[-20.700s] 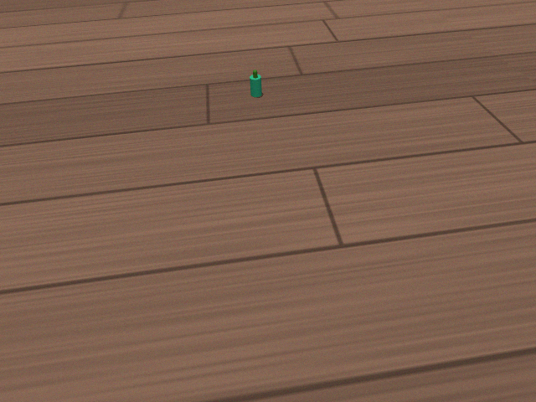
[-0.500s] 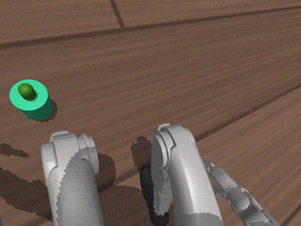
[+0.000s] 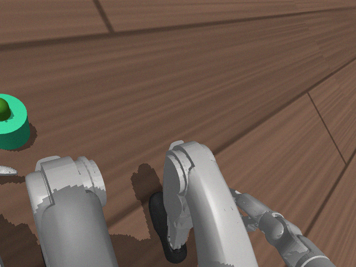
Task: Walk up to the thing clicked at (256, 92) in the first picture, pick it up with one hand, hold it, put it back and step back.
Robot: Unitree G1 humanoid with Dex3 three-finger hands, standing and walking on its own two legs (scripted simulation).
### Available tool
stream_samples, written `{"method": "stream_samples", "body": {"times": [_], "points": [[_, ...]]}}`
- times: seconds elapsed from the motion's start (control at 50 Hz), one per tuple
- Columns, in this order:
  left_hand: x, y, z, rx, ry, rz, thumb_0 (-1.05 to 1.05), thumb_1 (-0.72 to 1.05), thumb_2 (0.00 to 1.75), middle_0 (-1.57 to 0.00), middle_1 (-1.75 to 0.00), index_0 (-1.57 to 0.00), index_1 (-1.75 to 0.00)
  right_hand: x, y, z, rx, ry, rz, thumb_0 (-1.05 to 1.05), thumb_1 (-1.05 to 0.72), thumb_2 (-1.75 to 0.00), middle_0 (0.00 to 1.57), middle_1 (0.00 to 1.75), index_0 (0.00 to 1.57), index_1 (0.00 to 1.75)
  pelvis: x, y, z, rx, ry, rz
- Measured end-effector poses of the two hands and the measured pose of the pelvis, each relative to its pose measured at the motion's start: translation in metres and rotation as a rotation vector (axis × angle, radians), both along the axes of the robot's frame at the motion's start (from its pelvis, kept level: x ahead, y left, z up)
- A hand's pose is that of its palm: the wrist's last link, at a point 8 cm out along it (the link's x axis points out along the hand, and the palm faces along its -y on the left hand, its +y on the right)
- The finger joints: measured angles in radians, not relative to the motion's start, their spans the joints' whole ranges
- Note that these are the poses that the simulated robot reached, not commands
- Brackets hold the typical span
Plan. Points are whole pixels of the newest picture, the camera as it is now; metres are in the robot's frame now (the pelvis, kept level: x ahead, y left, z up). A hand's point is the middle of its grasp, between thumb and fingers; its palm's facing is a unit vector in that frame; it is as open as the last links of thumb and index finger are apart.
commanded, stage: close in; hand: left
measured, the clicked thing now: (4, 120) +0.43 +0.28 -0.18
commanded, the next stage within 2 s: close in 0.08 s
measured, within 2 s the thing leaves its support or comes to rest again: leaves its support in 1.02 s
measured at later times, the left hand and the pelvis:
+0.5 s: hand out of the picture +0.41 +0.29 -0.16, palm faces +0.34 -0.94 -0.02, open 12.9 cm; pelvis +0.00 +0.00 +0.00, yaw -2 degrees
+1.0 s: hand out of the picture +0.42 +0.28 -0.16, palm faces +0.36 -0.93 +0.01, open 11.1 cm; pelvis +0.00 +0.00 +0.00, yaw -2 degrees
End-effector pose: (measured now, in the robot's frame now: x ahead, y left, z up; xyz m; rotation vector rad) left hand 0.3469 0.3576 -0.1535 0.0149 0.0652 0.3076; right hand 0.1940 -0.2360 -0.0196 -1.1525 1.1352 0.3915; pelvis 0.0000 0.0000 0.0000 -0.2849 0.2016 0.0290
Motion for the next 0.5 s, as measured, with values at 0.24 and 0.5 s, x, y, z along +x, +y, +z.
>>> {"method": "stream_samples", "body": {"times": [0.24,0.5], "points": [[0.01,-0.028,-0.015,-0.055,-0.011,0.043,-0.01,-0.5,0.14,-0.12,-0.15,-0.14,-0.13,-0.014,0.001,0.006,-0.016,0.032,-0.001,0.0,-0.9,-0.9,0.21,0.3,0.21,0.3,-0.001,0.0,0.0,-0.015,-0.021,-0.017],[0.025,-0.022,-0.01,0.008,-0.041,0.039,0.0,-0.04,0.39,-0.36,-0.33,-0.35,-0.34,-0.019,0.0,-0.002,-0.022,0.071,-0.013,0.0,-0.88,-0.9,0.21,0.3,0.21,0.3,-0.001,0.001,-0.001,-0.018,-0.018,-0.023]]}}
